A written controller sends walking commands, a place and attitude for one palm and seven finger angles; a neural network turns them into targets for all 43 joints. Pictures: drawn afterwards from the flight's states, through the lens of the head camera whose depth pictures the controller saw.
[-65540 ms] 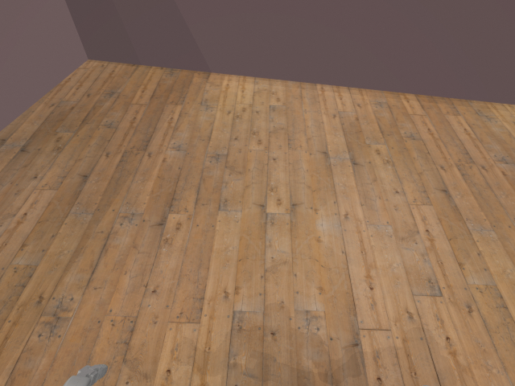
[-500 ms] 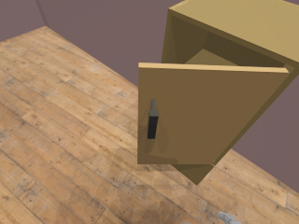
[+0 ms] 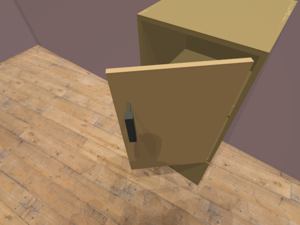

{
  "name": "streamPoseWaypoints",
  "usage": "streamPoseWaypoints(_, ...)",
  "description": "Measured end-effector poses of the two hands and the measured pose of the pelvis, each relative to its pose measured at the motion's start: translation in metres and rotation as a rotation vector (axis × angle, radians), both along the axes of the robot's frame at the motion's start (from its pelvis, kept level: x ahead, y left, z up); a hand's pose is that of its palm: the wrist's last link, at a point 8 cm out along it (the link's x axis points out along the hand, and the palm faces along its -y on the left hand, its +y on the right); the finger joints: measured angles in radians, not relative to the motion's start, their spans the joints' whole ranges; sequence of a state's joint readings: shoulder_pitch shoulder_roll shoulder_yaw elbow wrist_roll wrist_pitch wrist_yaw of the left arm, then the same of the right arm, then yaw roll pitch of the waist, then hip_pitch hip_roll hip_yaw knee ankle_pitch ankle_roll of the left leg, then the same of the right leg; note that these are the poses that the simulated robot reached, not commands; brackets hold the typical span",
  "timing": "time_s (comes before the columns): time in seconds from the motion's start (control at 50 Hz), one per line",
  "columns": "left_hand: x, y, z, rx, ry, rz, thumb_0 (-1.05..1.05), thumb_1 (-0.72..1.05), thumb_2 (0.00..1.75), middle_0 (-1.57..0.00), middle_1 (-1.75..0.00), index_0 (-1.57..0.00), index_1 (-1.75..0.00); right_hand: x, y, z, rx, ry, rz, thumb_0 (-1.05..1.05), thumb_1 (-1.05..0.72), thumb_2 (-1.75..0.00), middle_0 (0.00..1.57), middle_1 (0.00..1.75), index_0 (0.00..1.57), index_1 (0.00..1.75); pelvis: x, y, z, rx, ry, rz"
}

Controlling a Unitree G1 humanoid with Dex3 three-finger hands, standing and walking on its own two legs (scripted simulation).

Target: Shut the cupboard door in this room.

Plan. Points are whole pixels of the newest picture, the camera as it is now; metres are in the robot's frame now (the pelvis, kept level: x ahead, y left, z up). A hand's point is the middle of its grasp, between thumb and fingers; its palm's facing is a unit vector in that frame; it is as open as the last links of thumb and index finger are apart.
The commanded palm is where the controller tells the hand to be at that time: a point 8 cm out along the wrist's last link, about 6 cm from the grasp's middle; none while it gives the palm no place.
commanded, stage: look at it before walking up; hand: left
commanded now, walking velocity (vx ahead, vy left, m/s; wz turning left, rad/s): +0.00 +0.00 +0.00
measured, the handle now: (130, 122) +0.40 +0.08 +0.03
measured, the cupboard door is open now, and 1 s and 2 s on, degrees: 42 42 42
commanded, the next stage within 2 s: shuffle to correct the standing spot in 0.20 s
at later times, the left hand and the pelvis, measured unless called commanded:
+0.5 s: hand out of the picture +0.00 +0.17 -0.17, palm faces +0.05 -0.98 -0.19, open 7.3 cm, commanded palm none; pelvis +0.01 +0.00 +0.00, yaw +0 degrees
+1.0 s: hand out of the picture +0.00 +0.12 -0.18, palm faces +0.17 -0.97 -0.19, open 7.3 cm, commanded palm none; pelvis +0.01 -0.06 -0.01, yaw +8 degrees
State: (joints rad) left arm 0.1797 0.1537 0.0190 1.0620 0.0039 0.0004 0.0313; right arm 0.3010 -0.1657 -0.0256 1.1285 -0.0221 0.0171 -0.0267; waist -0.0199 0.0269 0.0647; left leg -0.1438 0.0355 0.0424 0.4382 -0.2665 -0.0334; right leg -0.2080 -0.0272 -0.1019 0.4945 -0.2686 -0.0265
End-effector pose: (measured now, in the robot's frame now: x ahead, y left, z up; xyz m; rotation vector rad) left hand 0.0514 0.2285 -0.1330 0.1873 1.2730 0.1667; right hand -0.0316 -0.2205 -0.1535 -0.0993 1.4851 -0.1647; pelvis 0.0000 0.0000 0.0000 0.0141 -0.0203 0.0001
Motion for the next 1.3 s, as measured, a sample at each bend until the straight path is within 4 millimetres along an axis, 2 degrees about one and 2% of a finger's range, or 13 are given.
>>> streamPoseWaypoints(0.08,0.000,-0.002,0.000,-0.006,0.003,0.006,0.00,0.94,0.89,-0.20,-0.30,-0.20,-0.29,-0.013,0.006,0.004,0.011,0.032,-0.005,0.01,-0.91,-0.90,0.19,0.30,0.19,0.30,0.001,-0.003,0.002,-0.001,0.000,-0.004)
streamPoseWaypoints(0.16,-0.006,-0.003,0.000,-0.005,0.017,0.011,-0.01,0.94,0.89,-0.20,-0.30,-0.20,-0.29,-0.014,0.011,0.005,0.022,0.032,-0.007,0.01,-0.91,-0.90,0.20,0.30,0.19,0.30,0.001,-0.004,0.004,-0.004,-0.001,-0.008)
streamPoseWaypoints(0.34,-0.033,-0.003,-0.002,-0.009,0.089,0.032,0.00,0.94,0.89,-0.20,-0.30,-0.20,-0.29,0.008,0.020,0.004,0.036,-0.026,0.003,0.01,-0.91,-0.90,0.20,0.30,0.19,0.30,0.002,-0.002,0.005,-0.007,0.000,-0.015)
streamPoseWaypoints(0.48,-0.054,-0.012,-0.006,-0.040,0.142,0.058,0.00,0.93,0.89,-0.20,-0.30,-0.20,-0.29,0.022,0.013,0.007,0.009,-0.042,0.020,0.02,-0.92,-0.90,0.20,0.30,0.20,0.30,0.006,-0.002,0.005,-0.005,0.003,0.002)
streamPoseWaypoints(0.64,-0.067,-0.030,-0.013,-0.076,0.178,0.083,0.00,0.92,0.89,-0.20,-0.30,-0.20,-0.29,0.039,-0.005,0.009,-0.026,-0.057,0.037,0.01,-0.92,-0.90,0.20,0.30,0.20,0.30,0.010,-0.013,0.002,0.000,0.014,0.028)
streamPoseWaypoints(0.84,-0.065,-0.053,-0.013,-0.049,0.152,0.128,0.00,0.91,0.89,-0.20,-0.30,-0.20,-0.29,0.056,-0.046,-0.001,-0.042,-0.053,0.076,0.01,-0.91,-0.90,0.20,0.30,0.20,0.30,0.010,-0.044,-0.006,-0.006,0.031,0.077)
streamPoseWaypoints(0.94,-0.065,-0.062,-0.016,-0.047,0.123,0.170,0.00,0.91,0.89,-0.20,-0.30,-0.20,-0.29,0.069,-0.063,0.000,-0.061,-0.033,0.129,0.01,-0.91,-0.90,0.20,0.30,0.19,0.30,0.007,-0.055,-0.007,-0.010,0.025,0.124)
streamPoseWaypoints(1.12,-0.069,-0.070,-0.034,-0.076,0.115,0.190,0.00,0.91,0.89,-0.20,-0.30,-0.20,-0.29,0.099,-0.065,0.004,-0.077,-0.132,0.176,0.01,-0.91,-0.90,0.20,0.30,0.19,0.30,0.005,-0.066,-0.014,-0.015,0.017,0.140)
streamPoseWaypoints(1.22,-0.059,-0.075,-0.019,-0.070,0.107,0.182,0.00,0.91,0.89,-0.20,-0.30,-0.20,-0.29,0.096,-0.080,0.016,-0.090,-0.149,0.173,0.00,-0.92,-0.90,0.20,0.30,0.20,0.30,0.005,-0.079,-0.002,-0.040,0.019,0.144)
streamPoseWaypoints(1.3,-0.045,-0.080,-0.009,-0.047,0.066,0.185,0.00,0.91,0.89,-0.20,-0.30,-0.20,-0.29,0.094,-0.103,0.020,-0.091,-0.126,0.179,0.01,-0.91,-0.90,0.20,0.30,0.20,0.30,0.006,-0.098,0.003,-0.053,0.029,0.142)
